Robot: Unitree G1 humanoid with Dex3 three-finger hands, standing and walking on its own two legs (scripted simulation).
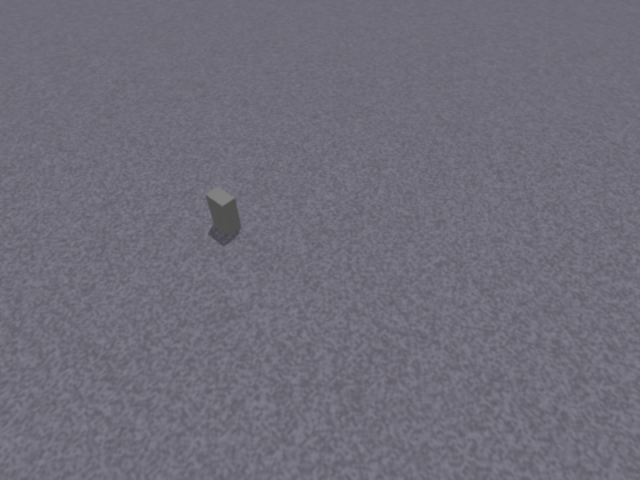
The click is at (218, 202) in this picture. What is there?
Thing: carton on end
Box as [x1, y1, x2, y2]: [205, 187, 240, 235]
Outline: 216,187 205,194 213,222 229,235 240,227 235,200 219,187
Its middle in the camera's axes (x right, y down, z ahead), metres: -0.41 -0.11 +1.66
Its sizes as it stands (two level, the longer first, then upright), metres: 0.108 0.066 0.173
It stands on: the floor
